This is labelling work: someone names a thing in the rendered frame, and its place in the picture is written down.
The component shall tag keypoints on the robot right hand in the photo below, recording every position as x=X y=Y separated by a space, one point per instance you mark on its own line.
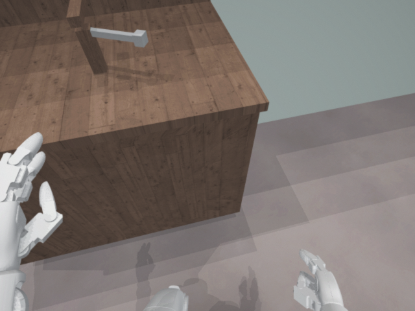
x=322 y=289

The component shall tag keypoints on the left robot forearm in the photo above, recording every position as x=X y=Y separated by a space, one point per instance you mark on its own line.
x=12 y=298

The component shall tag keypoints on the robot left hand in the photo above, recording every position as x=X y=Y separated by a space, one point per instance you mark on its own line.
x=16 y=173

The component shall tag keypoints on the tap lever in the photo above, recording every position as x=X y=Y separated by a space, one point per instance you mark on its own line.
x=139 y=37

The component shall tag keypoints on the counter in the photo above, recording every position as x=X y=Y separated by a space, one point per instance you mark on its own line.
x=136 y=139

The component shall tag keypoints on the left robot thigh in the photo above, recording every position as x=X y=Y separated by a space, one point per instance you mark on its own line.
x=168 y=299

